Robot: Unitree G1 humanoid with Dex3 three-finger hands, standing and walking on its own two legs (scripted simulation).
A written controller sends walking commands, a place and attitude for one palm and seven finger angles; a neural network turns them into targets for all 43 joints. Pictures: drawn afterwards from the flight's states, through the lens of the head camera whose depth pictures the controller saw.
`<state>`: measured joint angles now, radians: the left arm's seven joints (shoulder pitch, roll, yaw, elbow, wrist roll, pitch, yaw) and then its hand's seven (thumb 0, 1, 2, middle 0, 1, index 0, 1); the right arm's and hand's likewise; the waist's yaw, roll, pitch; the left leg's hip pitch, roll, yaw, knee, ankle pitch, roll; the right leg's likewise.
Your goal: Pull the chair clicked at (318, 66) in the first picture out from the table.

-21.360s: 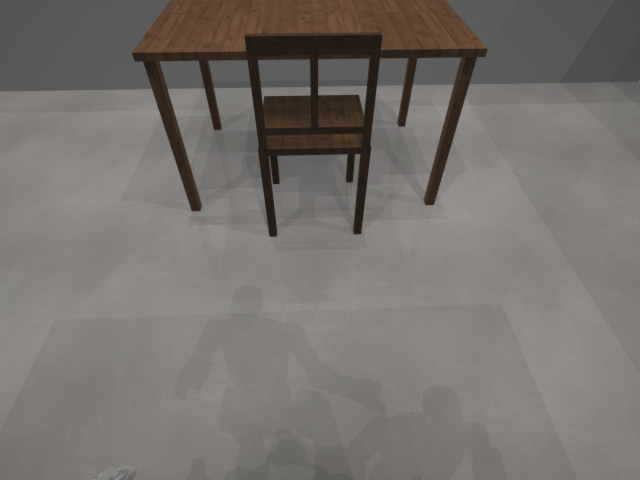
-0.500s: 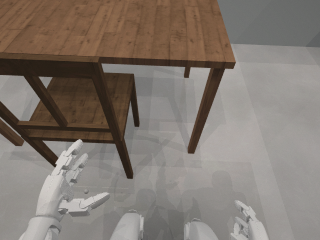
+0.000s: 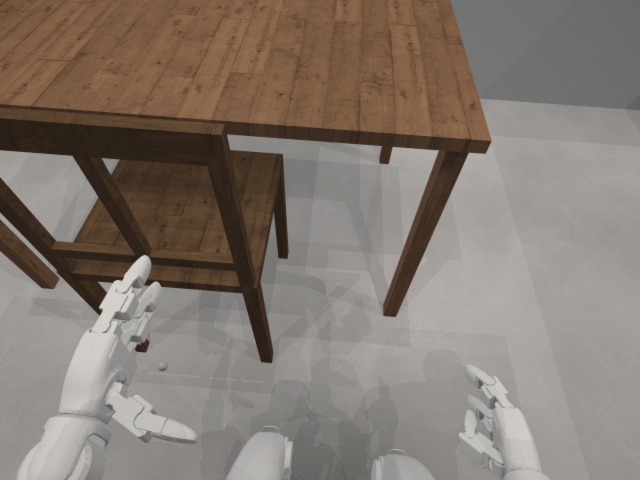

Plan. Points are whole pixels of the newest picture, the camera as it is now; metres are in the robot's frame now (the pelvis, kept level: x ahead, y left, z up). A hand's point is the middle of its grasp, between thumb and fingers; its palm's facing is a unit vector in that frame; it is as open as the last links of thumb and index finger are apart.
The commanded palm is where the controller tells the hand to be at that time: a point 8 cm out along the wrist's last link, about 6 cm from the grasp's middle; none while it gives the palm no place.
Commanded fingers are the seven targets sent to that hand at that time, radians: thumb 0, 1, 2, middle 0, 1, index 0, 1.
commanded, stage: raise the hand toward the chair's back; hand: left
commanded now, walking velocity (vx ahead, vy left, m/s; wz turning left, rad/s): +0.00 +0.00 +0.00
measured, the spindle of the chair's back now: (118, 209) +0.49 +0.37 -0.02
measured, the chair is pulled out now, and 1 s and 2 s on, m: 0.00 0.00 0.00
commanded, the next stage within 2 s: aim the fingers beside a spindle in 0.72 s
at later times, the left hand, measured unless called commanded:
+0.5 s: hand (160, 342) +0.25 +0.20 +0.06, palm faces -0.02 -1.00 -0.04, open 16.9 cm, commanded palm +0.24 +0.26 +0.06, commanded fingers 0.00 -0.50 0.30 -0.06 -0.08 -0.06 -0.08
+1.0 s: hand (171, 344) +0.25 +0.19 +0.05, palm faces -0.02 -1.00 -0.05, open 16.9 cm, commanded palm +0.24 +0.25 +0.06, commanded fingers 0.00 -0.50 0.30 -0.06 -0.08 -0.06 -0.08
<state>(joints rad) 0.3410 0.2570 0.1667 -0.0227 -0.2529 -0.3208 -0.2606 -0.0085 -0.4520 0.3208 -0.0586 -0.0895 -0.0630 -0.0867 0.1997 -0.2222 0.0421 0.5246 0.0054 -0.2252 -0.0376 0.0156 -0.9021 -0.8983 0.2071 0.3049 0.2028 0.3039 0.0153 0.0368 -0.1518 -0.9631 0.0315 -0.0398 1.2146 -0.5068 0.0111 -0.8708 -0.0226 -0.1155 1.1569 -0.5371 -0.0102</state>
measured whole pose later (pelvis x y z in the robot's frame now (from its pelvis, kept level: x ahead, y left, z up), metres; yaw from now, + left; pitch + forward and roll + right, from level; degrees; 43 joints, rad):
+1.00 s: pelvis +0.00 -0.01 +0.00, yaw +0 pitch +15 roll -3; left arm 0.22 0.27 0.21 0.11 -0.28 -0.33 -0.31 -0.01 -0.50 0.30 -0.06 -0.08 -0.06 -0.08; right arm 0.22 -0.25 0.04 0.55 0.01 -0.22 -0.05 0.02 -0.90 -0.90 0.21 0.30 0.20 0.30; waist 0.00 0.04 -0.14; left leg -0.97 0.04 -0.04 1.20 -0.50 0.00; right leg -0.89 -0.02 -0.11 1.16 -0.54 -0.02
